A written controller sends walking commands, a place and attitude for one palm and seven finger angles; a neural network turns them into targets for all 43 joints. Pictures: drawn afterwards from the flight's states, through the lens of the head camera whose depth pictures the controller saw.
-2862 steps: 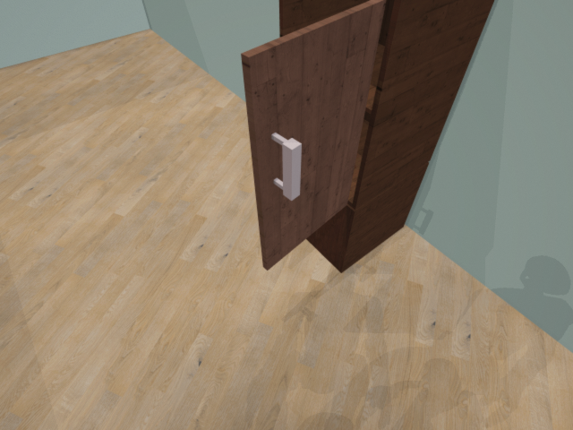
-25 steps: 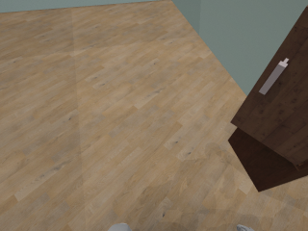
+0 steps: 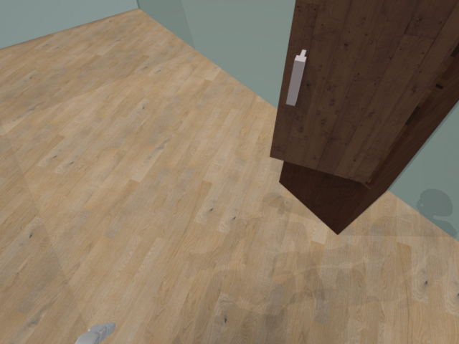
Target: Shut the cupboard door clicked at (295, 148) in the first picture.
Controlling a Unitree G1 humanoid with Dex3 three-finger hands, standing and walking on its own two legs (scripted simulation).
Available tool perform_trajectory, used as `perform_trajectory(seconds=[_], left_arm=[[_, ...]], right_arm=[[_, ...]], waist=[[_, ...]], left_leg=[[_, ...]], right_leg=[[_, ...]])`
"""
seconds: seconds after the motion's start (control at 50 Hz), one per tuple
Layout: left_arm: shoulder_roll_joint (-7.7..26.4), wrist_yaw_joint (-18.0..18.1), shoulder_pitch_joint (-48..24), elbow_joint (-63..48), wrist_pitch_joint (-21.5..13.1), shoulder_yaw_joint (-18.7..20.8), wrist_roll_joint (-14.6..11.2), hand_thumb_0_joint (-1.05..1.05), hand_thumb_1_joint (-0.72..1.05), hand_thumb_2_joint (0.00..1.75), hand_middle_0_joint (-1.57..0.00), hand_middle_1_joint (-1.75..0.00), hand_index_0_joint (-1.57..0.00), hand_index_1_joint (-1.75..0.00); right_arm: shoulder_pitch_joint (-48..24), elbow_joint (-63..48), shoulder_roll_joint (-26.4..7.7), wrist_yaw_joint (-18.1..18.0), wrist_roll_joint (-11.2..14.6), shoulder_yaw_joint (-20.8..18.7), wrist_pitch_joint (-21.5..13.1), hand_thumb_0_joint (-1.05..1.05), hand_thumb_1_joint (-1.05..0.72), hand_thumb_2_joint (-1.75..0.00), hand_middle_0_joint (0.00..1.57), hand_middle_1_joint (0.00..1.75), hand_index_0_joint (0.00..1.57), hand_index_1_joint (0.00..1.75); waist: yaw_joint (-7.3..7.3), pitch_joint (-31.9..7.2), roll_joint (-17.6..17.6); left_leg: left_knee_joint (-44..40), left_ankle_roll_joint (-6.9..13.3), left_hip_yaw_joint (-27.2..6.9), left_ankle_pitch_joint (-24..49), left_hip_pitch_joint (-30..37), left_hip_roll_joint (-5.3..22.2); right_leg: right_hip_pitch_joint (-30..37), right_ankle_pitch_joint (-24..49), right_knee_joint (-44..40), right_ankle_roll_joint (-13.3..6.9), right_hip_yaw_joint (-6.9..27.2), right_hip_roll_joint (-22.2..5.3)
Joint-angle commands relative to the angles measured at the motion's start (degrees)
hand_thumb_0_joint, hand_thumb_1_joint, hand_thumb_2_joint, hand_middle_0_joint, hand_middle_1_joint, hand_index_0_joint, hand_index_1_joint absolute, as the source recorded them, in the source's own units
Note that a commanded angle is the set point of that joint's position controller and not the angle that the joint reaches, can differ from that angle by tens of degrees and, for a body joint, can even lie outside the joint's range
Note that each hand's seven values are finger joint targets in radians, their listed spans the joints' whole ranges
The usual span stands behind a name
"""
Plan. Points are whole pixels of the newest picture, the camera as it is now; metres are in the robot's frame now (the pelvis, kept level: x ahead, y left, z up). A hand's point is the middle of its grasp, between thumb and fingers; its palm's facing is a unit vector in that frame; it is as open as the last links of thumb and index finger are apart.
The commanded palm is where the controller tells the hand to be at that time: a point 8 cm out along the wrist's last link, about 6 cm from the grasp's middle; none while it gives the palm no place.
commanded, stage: turn to face it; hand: left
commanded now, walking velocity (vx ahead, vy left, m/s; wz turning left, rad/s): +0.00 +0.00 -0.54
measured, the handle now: (297, 77) +0.74 -0.15 +0.04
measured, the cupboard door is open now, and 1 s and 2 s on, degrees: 31 31 31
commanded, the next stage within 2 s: take the last steps up to it in 0.54 s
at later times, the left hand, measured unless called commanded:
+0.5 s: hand out of the picture +0.13 +0.20 -0.17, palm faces -0.17 -0.97 -0.19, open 7.4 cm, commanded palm none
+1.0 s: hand out of the picture +0.13 +0.13 -0.15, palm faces -0.30 -0.93 -0.20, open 7.4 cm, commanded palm none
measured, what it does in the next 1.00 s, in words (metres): steps on the spot, turning right: left foot, then right foot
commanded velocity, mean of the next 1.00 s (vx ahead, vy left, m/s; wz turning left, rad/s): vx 0.11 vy -0.04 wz -0.26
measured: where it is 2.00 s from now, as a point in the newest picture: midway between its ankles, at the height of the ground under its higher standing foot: (272, 329)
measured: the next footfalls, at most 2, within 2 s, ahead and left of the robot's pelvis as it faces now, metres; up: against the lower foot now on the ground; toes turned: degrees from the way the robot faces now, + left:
left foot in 0.40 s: +0.09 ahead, +0.12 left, +0.00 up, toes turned -7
right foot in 0.82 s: +0.00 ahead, -0.12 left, +0.00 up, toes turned -22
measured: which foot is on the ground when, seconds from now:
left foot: down 0.00-0.00, up 0.02-0.38, down 0.40-0.82, up 0.84-1.00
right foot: down 0.00-0.42, up 0.44-0.80, down 0.82-1.00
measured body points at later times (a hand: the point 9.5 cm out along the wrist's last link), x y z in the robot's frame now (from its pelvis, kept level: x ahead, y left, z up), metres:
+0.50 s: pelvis +0.02 +0.02 +0.01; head +0.06 +0.05 +0.46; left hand +0.14 +0.25 -0.15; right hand +0.04 -0.24 -0.11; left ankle +0.04 +0.12 -0.73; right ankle -0.03 -0.10 -0.68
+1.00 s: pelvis +0.05 -0.04 +0.02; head +0.07 -0.05 +0.47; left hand +0.14 +0.18 -0.14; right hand -0.02 -0.29 -0.14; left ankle +0.10 +0.08 -0.66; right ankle -0.04 -0.10 -0.73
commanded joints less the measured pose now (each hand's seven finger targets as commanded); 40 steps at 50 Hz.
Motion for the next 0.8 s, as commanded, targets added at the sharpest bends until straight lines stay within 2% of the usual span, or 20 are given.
perform_trajectory(seconds=[0.0,0.02,0.04,0.1,0.18,0.26,0.3,0.34,0.36,0.38,0.4,0.42,0.44,0.5,0.62,0.64,0.7,0.74,0.76,0.78], left_arm=[[15.19,2.6,12.68,-0.15,-2.18,3.12,-0.52,0.0,0.9,0.9,-0.2,-0.3,-0.2,-0.3],[12.84,2.94,8.6,-1.3,-2.08,2.82,-0.54,0.0,0.9,0.9,-0.2,-0.3,-0.2,-0.3],[11.43,3.41,4.01,-2.38,-1.79,2.9,-0.34,0.0,0.9,0.9,-0.2,-0.3,-0.2,-0.3],[8.16,3.11,0.03,-3.81,-2.3,1.48,-0.36,0.0,0.9,0.9,-0.2,-0.3,-0.2,-0.3],[8.98,2.97,2.44,-2.96,-2.44,1.65,-0.05,0.0,0.9,0.9,-0.2,-0.3,-0.2,-0.3],[9.3,2.89,3.73,-2.1,-2.24,2.03,0.19,0.0,0.9,0.9,-0.2,-0.3,-0.2,-0.3],[9.27,3.02,2.7,-2.06,-2.06,2.14,0.17,0.0,0.9,0.9,-0.2,-0.3,-0.2,-0.3],[8.21,3.13,0.77,-1.79,-1.73,1.96,-0.26,0.0,0.9,0.9,-0.2,-0.3,-0.2,-0.3],[6.05,3.09,1.06,-2.31,-1.47,1.53,-0.73,0.0,0.9,0.9,-0.2,-0.3,-0.2,-0.3],[2.75,2.72,3.21,-2.93,-1.16,0.85,-1.19,0.0,0.9,0.9,-0.2,-0.3,-0.2,-0.3],[2.59,2.61,3.04,-3.2,-1.03,0.7,-0.95,0.0,0.9,0.9,-0.2,-0.3,-0.2,-0.3],[3.65,2.47,2.13,-3.02,-0.71,0.91,-0.46,0.0,0.9,0.9,-0.2,-0.3,-0.2,-0.3],[3.57,2.42,3.11,-1.82,-0.22,1.29,-0.16,0.0,0.9,0.9,-0.2,-0.3,-0.2,-0.3],[2.65,1.75,4.02,-0.33,-0.05,1.32,-0.26,0.0,0.9,0.9,-0.2,-0.3,-0.2,-0.3],[-0.05,1.62,1.51,-0.36,-0.26,0.08,-0.27,0.0,0.9,0.9,-0.2,-0.3,-0.2,-0.3],[-0.16,1.53,1.19,-0.19,-0.45,-0.1,-0.32,0.0,0.9,0.9,-0.2,-0.3,-0.2,-0.3],[-0.14,0.76,1.96,0.47,-0.65,-0.1,-0.02,0.0,0.9,0.9,-0.2,-0.3,-0.2,-0.3],[1.02,0.29,5.82,2.15,-1.13,0.38,0.21,0.0,0.9,0.9,-0.2,-0.3,-0.2,-0.3],[2.95,0.39,9.35,3.5,-1.7,0.98,0.4,0.0,0.9,0.9,-0.2,-0.3,-0.2,-0.3],[7.87,1.08,13.75,4.99,-2.45,1.98,0.94,0.0,0.9,0.9,-0.2,-0.3,-0.2,-0.3]], right_arm=[[-6.12,-7.82,-6.45,-0.89,0.62,-1.18,0.02,0.0,-0.9,-0.9,0.2,0.3,0.2,0.3],[-5.45,-6.7,-5.91,-0.93,0.7,-1.49,0.42,0.0,-0.9,-0.9,0.2,0.3,0.2,0.3],[-4.98,-6.12,-5.9,-0.9,0.5,-1.7,0.48,0.0,-0.9,-0.9,0.2,0.3,0.2,0.3],[-2.7,-4.13,-6.37,-0.27,0.06,-1.69,0.45,0.0,-0.9,-0.9,0.2,0.3,0.2,0.3],[-2.74,-3.88,-4.93,-0.28,0.23,-1.31,0.34,0.0,-0.9,-0.9,0.2,0.3,0.2,0.3],[-4.36,-4.67,-4.46,-0.57,0.49,-1.09,-0.24,0.0,-0.9,-0.9,0.2,0.3,0.2,0.3],[-2.83,-4.32,-4.16,-0.92,0.77,-0.93,-0.69,0.0,-0.9,-0.9,0.2,0.3,0.2,0.3],[1.53,-2.68,-4.39,-1.25,0.94,-0.8,-1.19,0.0,-0.9,-0.9,0.2,0.3,0.2,0.3],[3.31,-1.98,-6.24,-1.5,0.75,-0.95,-1.86,0.0,-0.9,-0.9,0.2,0.3,0.2,0.3],[4.06,-2.22,-11.15,-1.61,-0.02,-1.63,-2.35,0.0,-0.9,-0.9,0.2,0.3,0.2,0.3],[3.81,-2.89,-13.25,-1.92,-0.37,-1.91,-1.86,0.0,-0.9,-0.9,0.2,0.3,0.2,0.3],[2.41,-3.49,-11.88,-2.17,-0.8,-1.4,-1.64,0.0,-0.9,-0.9,0.2,0.3,0.2,0.3],[0.08,-3.45,-9.78,-2.4,-0.77,-0.72,-1.94,0.0,-0.9,-0.9,0.2,0.3,0.2,0.3],[-1.62,-3.83,-7.84,-2.58,-0.76,-0.22,-2.06,0.0,-0.9,-0.9,0.2,0.3,0.2,0.3],[2.78,-0.4,-8.0,-2.13,-0.57,-1.27,-1.73,0.0,-0.9,-0.9,0.2,0.3,0.2,0.3],[3.61,-0.01,-8.22,-1.97,-0.67,-1.46,-1.63,0.0,-0.9,-0.9,0.2,0.3,0.2,0.3],[3.34,0.86,-9.87,-1.58,-0.89,-2.28,-1.39,0.0,-0.9,-0.9,0.2,0.3,0.2,0.3],[1.67,1.22,-9.96,-1.27,-0.52,-2.49,-1.36,0.0,-0.9,-0.9,0.2,0.3,0.2,0.3],[0.76,1.08,-8.53,-1.11,-0.28,-2.23,-1.53,0.0,-0.9,-0.9,0.2,0.3,0.2,0.3],[-1.21,-0.44,-4.06,-0.85,0.47,-1.26,-1.79,0.0,-0.9,-0.9,0.2,0.3,0.2,0.3]], waist=[[6.45,-8.89,-15.59],[4.33,-6.09,-12.42],[2.79,-5.21,-15.58],[0.27,-5.15,-12.51],[1.09,-7.05,-7.81],[2.05,-7.19,-8.36],[1.31,-7.76,-9.39],[-1.16,-7.68,-9.31],[-1.5,-8.39,-3.32],[-1.03,-9.24,11.54],[-1.04,-7.39,16.45],[-0.84,-5.04,10.5],[0.7,-4.35,14.65],[1.76,-4.09,8.53],[-0.83,-6.92,9.67],[-1.46,-7.16,10.02],[-1.42,-6.29,9.49],[0.98,-5.07,5.57],[2.89,-5.15,0.41],[5.18,-5.0,-15.46]], left_leg=[[28.89,-1.52,-12.35,-16.34,-21.25,-4.57],[31.55,-1.53,-14.67,-10.81,-22.93,-3.55],[31.71,-1.84,-14.77,-7.62,-23.57,-2.92],[28.28,-2.67,-14.38,-0.3,-18.04,-3.79],[19.73,-2.99,-13.09,-0.44,-15.17,-5.97],[10.8,-2.41,-13.12,-2.74,-12.71,-7.29],[3.39,-1.92,-12.89,-1.69,-8.07,-8.19],[-8.68,-1.44,-13.14,7.72,1.39,-8.36],[-15.53,-0.44,-15.65,11.63,8.64,-5.14],[-18.9,3.93,-28.52,20.03,12.95,6.76],[-20.7,9.43,-34.18,25.16,9.25,14.64],[-20.47,11.6,-31.67,26.05,4.08,14.26],[-21.21,11.01,-29.14,27.85,2.44,11.78],[-18.16,9.99,-19.96,33.61,5.48,7.21],[-15.8,10.7,-16.02,34.96,10.72,6.91],[-15.76,10.68,-16.5,32.8,11.06,7.46],[-17.64,9.93,-18.39,10.88,6.49,8.93],[-15.18,7.5,-16.93,-2.23,-1.27,6.97],[-9.15,5.18,-13.53,-6.48,-7.44,3.5],[5.09,1.62,-5.13,-13.25,-19.11,-4.45]], right_leg=[[15.64,36.09,-13.47,-13.69,27.53,-22.45],[12.54,24.48,-15.52,-13.08,24.53,-19.15],[10.91,18.33,-16.27,-11.75,24.17,-16.71],[5.78,20.04,-14.78,-9.44,15.91,-11.13],[7.27,19.77,-13.97,-10.58,17.53,-10.71],[8.13,20.83,-12.74,-11.67,21.3,-11.08],[6.95,23.99,-10.55,-11.07,22.29,-10.77],[1.69,20.48,-7.03,-7.82,21.64,-8.7],[-3.55,14.99,-3.17,-5.06,18.79,-4.66],[-10.99,-1.56,6.35,-1.34,11.76,3.45],[-12.93,-18.25,17.3,0.41,6.9,4.57],[-11.12,-17.28,24.19,0.38,8.93,2.71],[-11.94,-14.8,28.08,0.89,9.38,1.86],[-12.88,-10.43,29.95,1.95,7.03,1.22],[-8.78,-10.35,15.43,2.08,2.21,0.96],[-7.41,-10.41,12.98,1.82,1.33,1.13],[-2.28,-9.45,5.16,0.62,-0.54,1.95],[7.39,-2.4,-6.1,-0.31,-1.38,2.78],[14.68,-3.72,-13.2,-1.69,2.64,0.21],[21.65,-12.03,-21.45,-6.63,20.37,-12.01]])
